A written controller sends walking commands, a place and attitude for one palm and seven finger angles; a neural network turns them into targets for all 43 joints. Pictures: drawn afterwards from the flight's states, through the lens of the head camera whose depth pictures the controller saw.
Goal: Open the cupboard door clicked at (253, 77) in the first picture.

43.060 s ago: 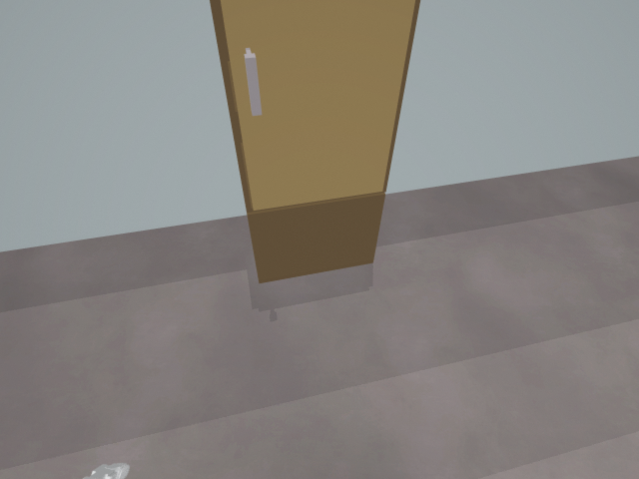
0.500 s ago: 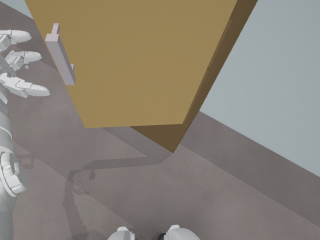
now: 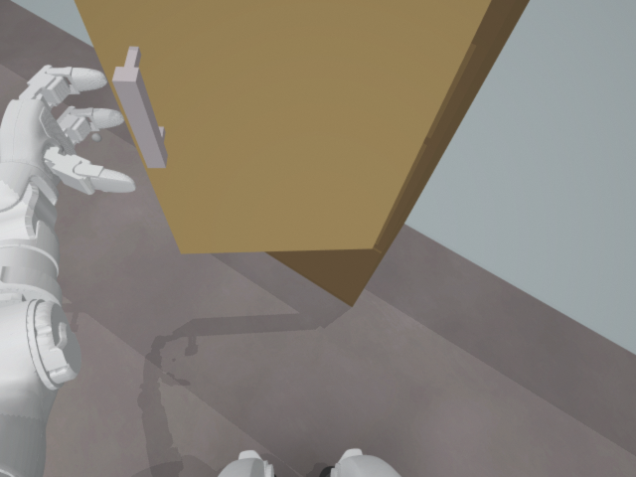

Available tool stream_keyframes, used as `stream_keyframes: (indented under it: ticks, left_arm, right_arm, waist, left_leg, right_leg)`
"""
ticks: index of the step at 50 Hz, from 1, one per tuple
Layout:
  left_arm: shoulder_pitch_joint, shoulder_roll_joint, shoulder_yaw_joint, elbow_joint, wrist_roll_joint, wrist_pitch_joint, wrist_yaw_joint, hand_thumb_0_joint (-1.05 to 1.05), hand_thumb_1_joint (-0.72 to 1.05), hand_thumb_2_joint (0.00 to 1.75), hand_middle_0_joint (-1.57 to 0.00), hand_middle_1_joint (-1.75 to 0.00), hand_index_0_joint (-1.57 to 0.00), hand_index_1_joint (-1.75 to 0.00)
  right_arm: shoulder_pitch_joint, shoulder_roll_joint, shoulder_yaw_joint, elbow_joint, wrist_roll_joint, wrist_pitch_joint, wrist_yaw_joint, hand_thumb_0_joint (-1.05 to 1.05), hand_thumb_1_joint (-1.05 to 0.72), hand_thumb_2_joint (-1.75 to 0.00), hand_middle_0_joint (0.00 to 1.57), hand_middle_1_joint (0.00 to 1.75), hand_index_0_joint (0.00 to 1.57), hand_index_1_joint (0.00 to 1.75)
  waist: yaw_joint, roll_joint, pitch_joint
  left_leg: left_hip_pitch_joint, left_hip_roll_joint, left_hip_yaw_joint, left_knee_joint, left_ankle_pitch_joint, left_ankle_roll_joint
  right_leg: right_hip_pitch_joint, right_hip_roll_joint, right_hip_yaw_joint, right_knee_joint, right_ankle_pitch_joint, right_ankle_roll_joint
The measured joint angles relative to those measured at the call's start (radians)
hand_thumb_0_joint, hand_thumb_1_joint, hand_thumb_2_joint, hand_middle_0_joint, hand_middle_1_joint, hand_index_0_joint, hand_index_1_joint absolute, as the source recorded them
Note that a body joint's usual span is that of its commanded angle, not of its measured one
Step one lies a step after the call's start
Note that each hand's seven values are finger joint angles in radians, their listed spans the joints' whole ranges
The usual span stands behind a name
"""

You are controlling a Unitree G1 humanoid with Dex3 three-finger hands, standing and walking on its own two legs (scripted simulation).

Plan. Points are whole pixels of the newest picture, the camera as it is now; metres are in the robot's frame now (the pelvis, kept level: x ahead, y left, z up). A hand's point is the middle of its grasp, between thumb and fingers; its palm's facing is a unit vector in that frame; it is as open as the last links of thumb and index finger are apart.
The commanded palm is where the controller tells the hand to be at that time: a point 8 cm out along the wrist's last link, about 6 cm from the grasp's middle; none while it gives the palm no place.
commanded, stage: slide the fingers in behind the handle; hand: left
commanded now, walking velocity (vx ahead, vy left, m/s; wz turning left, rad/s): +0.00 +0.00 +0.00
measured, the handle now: (146, 110) +0.54 +0.19 +0.11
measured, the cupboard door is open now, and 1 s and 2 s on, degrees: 37 37 37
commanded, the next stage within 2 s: close the thumb around the handle in 1.32 s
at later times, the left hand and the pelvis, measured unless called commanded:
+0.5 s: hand (129, 138) +0.49 +0.20 +0.11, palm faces +0.02 -1.00 +0.01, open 14.0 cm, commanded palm +0.47 +0.24 +0.11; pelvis +0.00 -0.01 +0.00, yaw +0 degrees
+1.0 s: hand (161, 140) +0.49 +0.16 +0.11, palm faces +0.04 -1.00 +0.01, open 13.9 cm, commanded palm +0.46 +0.21 +0.11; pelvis -0.01 -0.03 +0.00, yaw +0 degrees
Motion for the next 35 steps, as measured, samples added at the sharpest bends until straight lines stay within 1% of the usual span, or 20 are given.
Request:
stream_keyframes:
  ticks: [3,7,10,13,18,23,26,32,35]
  left_arm:
    - [0.001,-0.003,-0.003,0.006,0.008,0.01,0.018,-0.01,-0.5,0.3,-0.3,-1.2,-0.3,-1.21]
    - [0.023,-0.015,0.006,-0.025,0.01,-0.009,0.043,-0.01,-0.49,0.3,-0.3,-1.2,-0.3,-1.21]
    - [0.036,-0.029,0.0,-0.046,0.005,-0.022,0.049,-0.01,-0.49,0.3,-0.3,-1.2,-0.3,-1.21]
    - [0.042,-0.045,-0.012,-0.051,-0.002,-0.023,0.045,-0.01,-0.5,0.3,-0.3,-1.2,-0.29,-1.21]
    - [0.028,-0.056,-0.025,-0.028,0.002,-0.003,0.059,-0.01,-0.5,0.3,-0.3,-1.2,-0.3,-1.21]
    - [0.03,-0.073,-0.03,-0.048,0.01,-0.019,0.091,-0.01,-0.5,0.3,-0.3,-1.2,-0.3,-1.21]
    - [0.029,-0.089,-0.038,-0.055,0.008,-0.03,0.097,-0.01,-0.5,0.3,-0.3,-1.2,-0.3,-1.21]
    - [0.032,-0.111,-0.049,-0.049,0.014,-0.012,0.114,-0.01,-0.5,0.3,-0.3,-1.2,-0.3,-1.21]
    - [0.038,-0.122,-0.044,-0.052,0.022,-0.016,0.133,-0.01,-0.5,0.3,-0.3,-1.2,-0.3,-1.21]
  right_arm:
    - [0.0,0.004,0.003,-0.01,0.0,-0.001,0.002,0.0,-0.9,-0.9,0.21,0.3,0.2,0.3]
    - [0.006,0.01,0.001,-0.014,-0.003,-0.003,0.009,0.0,-0.9,-0.9,0.21,0.3,0.2,0.3]
    - [0.012,0.013,-0.002,-0.006,-0.003,0.0,0.014,0.0,-0.9,-0.9,0.21,0.3,0.2,0.3]
    - [0.016,0.014,-0.004,0.005,-0.002,0.005,0.016,0.0,-0.9,-0.9,0.21,0.3,0.2,0.3]
    - [0.012,0.011,-0.004,0.008,0.001,0.005,0.013,0.0,-0.9,-0.9,0.21,0.3,0.2,0.3]
    - [0.01,0.008,-0.01,0.005,-0.002,-0.007,0.015,0.0,-0.9,-0.9,0.2,0.3,0.2,0.3]
    - [0.008,0.007,-0.013,0.009,-0.003,-0.009,0.02,0.0,-0.9,-0.9,0.2,0.3,0.2,0.3]
    - [0.007,0.009,-0.013,0.004,0.0,-0.008,0.023,0.0,-0.9,-0.9,0.2,0.3,0.2,0.3]
    - [0.006,0.01,-0.012,-0.001,-0.001,-0.011,0.023,0.0,-0.9,-0.9,0.2,0.3,0.2,0.3]
  waist:
    - [-0.003,0.001,0.002]
    - [0.001,0.002,0.004]
    - [0.006,0.003,0.002]
    - [0.011,0.005,-0.001]
    - [0.006,0.005,0.002]
    - [0.006,0.006,0.005]
    - [0.008,0.006,0.002]
    - [0.006,0.006,-0.003]
    - [0.005,0.007,-0.002]
  left_leg:
    - [0.002,0.001,0.003,0.0,-0.002,0.0]
    - [0.001,0.003,0.007,0.001,-0.003,-0.002]
    - [0.004,0.004,0.005,0.002,-0.005,-0.004]
    - [0.01,0.005,0.002,0.002,-0.006,-0.006]
    - [0.017,0.004,-0.001,0.002,-0.006,-0.008]
    - [0.016,0.004,0.0,0.001,-0.002,-0.011]
    - [0.018,0.005,0.0,0.0,-0.002,-0.013]
    - [0.029,0.007,0.004,-0.006,0.001,-0.017]
    - [0.033,0.008,0.006,-0.007,0.002,-0.02]
  right_leg:
    - [-0.001,0.0,0.004,0.003,-0.002,0.0]
    - [-0.004,0.002,0.007,0.006,-0.003,-0.001]
    - [-0.001,0.004,0.006,0.007,-0.005,-0.003]
    - [0.007,0.005,0.003,0.005,-0.006,-0.005]
    - [0.014,0.005,0.0,0.007,-0.008,-0.008]
    - [0.01,0.005,0.0,0.011,-0.007,-0.012]
    - [0.01,0.005,0.001,0.014,-0.008,-0.014]
    - [0.015,0.007,0.005,0.016,-0.008,-0.018]
    - [0.017,0.008,0.007,0.018,-0.008,-0.021]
